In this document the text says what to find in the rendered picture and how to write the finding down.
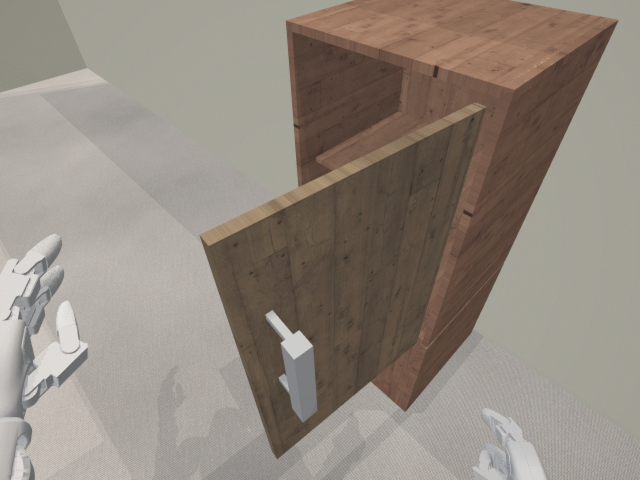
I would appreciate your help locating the left robot forearm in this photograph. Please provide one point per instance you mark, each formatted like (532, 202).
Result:
(15, 436)

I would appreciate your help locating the robot left hand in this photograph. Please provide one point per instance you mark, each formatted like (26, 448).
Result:
(25, 289)

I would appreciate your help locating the robot right hand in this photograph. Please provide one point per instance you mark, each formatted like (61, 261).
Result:
(521, 460)

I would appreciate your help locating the cupboard door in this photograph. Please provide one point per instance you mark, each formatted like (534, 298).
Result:
(349, 259)

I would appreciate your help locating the handle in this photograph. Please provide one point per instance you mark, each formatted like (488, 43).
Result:
(298, 356)

